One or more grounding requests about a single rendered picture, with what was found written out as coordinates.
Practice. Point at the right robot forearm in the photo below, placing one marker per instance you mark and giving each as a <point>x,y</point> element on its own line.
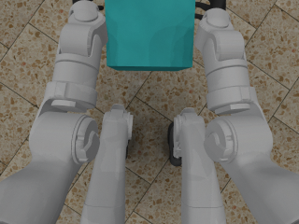
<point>226,67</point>

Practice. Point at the robot left shin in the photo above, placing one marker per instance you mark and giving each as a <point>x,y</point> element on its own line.
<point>115,106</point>

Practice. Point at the left robot hand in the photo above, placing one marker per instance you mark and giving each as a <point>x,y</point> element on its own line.
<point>100,7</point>

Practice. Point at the robot right shin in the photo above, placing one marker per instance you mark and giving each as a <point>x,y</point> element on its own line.
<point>177,148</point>

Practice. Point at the robot right upper arm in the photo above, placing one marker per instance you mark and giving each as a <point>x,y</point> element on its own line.
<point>242,145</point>

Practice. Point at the left robot forearm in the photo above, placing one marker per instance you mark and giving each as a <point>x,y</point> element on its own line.
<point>77,62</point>

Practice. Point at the right robot hand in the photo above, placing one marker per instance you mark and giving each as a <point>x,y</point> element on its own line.
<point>213,4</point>

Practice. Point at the carton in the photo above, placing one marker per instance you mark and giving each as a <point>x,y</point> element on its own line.
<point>150,35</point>

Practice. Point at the robot shin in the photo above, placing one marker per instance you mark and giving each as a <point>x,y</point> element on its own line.
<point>115,106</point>
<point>177,148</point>

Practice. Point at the robot left upper arm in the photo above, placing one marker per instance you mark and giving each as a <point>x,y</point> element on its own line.
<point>59,143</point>

